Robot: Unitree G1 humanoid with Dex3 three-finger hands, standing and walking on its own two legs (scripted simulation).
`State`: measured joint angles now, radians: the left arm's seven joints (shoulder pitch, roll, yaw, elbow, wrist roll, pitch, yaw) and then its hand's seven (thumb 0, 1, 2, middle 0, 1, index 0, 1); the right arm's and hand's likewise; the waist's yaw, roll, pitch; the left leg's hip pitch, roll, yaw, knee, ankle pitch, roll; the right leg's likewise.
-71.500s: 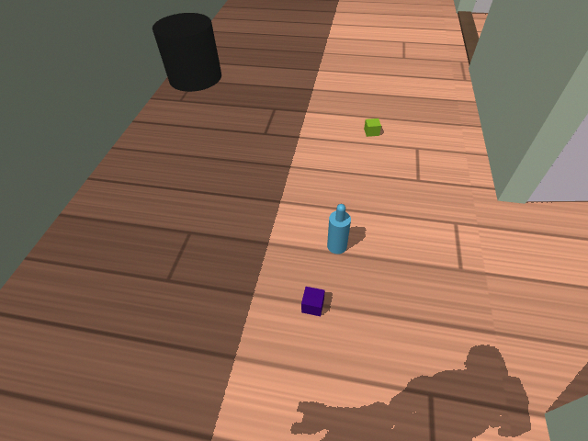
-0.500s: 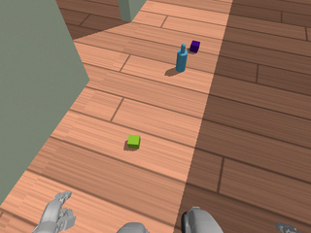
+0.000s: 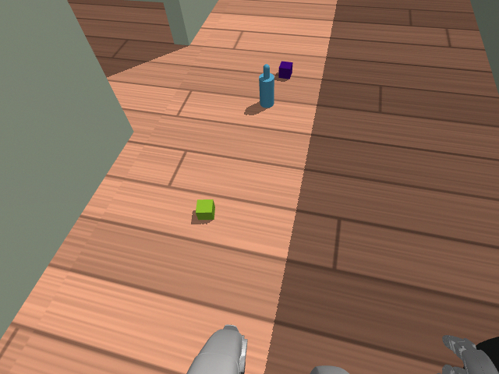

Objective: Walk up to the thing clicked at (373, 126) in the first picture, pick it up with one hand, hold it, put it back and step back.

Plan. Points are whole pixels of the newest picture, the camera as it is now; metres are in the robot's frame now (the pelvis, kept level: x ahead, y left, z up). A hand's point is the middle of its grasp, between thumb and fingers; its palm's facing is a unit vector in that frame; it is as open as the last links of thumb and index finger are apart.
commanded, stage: step back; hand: left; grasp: from above
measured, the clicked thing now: (205, 209) +0.81 +0.31 -0.72
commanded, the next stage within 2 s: stand in 1.52 s
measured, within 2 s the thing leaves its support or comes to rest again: neither
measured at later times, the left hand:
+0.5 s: hand out of the picture -0.07 +0.26 -0.14, palm faces +0.06 -0.93 -0.37, open 7.4 cm
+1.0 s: hand out of the picture -0.17 +0.25 -0.14, palm faces +0.08 -0.92 -0.38, open 7.4 cm
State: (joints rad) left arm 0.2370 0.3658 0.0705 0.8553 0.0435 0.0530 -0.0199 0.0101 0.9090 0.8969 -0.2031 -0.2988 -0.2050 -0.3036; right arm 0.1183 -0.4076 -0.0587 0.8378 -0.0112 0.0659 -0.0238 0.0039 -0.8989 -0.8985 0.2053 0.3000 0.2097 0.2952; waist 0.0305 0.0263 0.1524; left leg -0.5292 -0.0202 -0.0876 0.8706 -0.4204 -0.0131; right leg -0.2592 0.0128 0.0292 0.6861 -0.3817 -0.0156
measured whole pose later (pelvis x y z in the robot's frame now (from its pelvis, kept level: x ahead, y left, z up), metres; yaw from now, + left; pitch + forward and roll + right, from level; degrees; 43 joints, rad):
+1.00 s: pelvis -0.20 -0.03 +0.01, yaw +5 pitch -2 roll +1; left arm 0.22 0.41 0.06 1.00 0.02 0.00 -0.02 0.01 0.91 0.90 -0.20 -0.30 -0.20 -0.30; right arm 0.23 -0.34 -0.04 0.98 -0.04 -0.02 0.02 0.01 -0.90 -0.90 0.21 0.30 0.21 0.30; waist 0.01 -0.03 0.07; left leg -0.25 -0.02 -0.04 0.54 -0.25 0.01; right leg -0.28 -0.02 0.00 0.71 -0.49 -0.03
